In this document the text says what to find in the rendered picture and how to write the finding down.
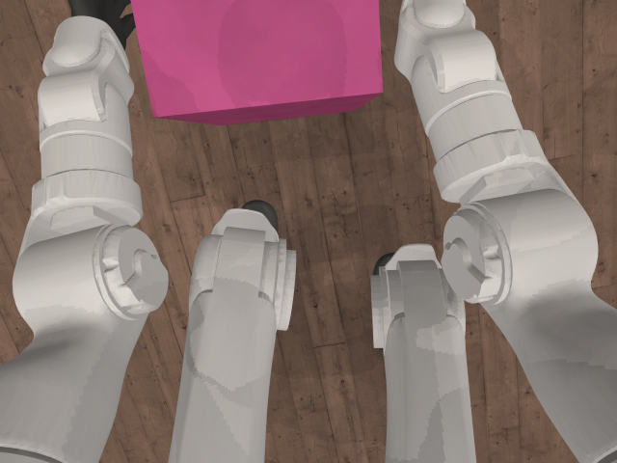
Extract right robot forearm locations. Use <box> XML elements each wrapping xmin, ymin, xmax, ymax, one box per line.
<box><xmin>394</xmin><ymin>0</ymin><xmax>599</xmax><ymax>260</ymax></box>

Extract robot left upper arm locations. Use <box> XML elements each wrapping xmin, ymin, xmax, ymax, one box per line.
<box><xmin>0</xmin><ymin>223</ymin><xmax>169</xmax><ymax>463</ymax></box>

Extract left robot forearm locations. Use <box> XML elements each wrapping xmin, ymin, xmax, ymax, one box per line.
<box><xmin>13</xmin><ymin>15</ymin><xmax>143</xmax><ymax>319</ymax></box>

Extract left robot foot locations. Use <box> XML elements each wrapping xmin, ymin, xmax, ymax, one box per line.
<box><xmin>242</xmin><ymin>200</ymin><xmax>279</xmax><ymax>232</ymax></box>

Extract robot right upper arm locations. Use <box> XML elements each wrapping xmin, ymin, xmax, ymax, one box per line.
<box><xmin>441</xmin><ymin>189</ymin><xmax>617</xmax><ymax>463</ymax></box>

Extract left robot hand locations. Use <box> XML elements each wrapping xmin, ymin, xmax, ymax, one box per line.
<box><xmin>68</xmin><ymin>0</ymin><xmax>136</xmax><ymax>51</ymax></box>

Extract left robot shin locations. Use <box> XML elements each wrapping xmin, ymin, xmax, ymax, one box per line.
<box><xmin>189</xmin><ymin>208</ymin><xmax>279</xmax><ymax>313</ymax></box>

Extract carton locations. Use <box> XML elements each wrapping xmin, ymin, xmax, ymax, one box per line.
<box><xmin>130</xmin><ymin>0</ymin><xmax>383</xmax><ymax>125</ymax></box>

